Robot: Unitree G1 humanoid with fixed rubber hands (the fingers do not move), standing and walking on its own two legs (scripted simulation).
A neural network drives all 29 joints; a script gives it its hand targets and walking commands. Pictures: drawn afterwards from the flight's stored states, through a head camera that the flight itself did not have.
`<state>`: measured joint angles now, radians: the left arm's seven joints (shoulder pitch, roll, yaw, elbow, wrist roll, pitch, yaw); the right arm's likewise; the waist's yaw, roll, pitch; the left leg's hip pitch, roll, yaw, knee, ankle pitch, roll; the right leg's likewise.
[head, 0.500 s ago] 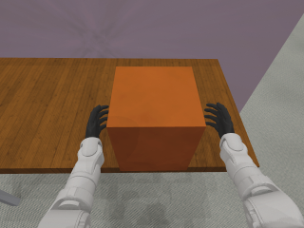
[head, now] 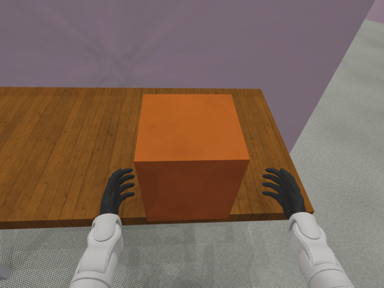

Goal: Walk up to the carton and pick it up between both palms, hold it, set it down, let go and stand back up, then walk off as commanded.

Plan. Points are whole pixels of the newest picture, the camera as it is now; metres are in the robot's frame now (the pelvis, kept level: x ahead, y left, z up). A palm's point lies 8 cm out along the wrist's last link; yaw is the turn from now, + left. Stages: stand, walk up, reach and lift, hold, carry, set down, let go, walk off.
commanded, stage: set down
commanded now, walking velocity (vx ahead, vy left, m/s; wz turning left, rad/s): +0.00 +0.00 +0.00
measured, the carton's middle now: (188, 159) +0.40 +0.02 +0.02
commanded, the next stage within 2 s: none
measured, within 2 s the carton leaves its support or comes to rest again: neither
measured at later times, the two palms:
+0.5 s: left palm (92, 238) +0.20 +0.20 +0.02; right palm (302, 239) +0.20 -0.20 +0.02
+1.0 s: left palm (91, 248) +0.19 +0.21 -0.01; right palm (301, 251) +0.19 -0.21 -0.01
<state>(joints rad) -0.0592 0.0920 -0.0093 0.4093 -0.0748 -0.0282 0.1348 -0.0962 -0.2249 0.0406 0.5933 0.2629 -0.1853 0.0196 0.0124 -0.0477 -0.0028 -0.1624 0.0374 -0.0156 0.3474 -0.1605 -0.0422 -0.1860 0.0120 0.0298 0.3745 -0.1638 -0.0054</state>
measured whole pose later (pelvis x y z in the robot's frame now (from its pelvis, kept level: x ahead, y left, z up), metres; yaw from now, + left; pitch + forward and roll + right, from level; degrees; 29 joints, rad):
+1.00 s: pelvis +0.03 +0.02 +0.00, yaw -3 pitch -4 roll +0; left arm 0.42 0.13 -0.06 0.05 -0.08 0.01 0.12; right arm 0.41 -0.22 0.00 0.20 0.18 -0.16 0.04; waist 0.05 -0.01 0.06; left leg -0.01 0.04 0.04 0.28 -0.19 -0.03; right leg -0.05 0.01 0.08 0.28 -0.17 0.01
